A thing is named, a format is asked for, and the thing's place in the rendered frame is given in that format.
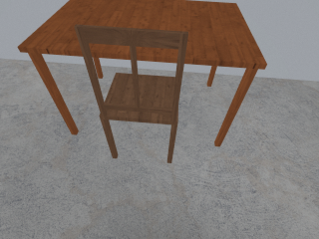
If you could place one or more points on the chair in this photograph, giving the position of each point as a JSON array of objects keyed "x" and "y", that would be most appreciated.
[{"x": 135, "y": 97}]

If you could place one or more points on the table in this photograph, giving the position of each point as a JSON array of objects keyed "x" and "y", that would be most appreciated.
[{"x": 218, "y": 36}]

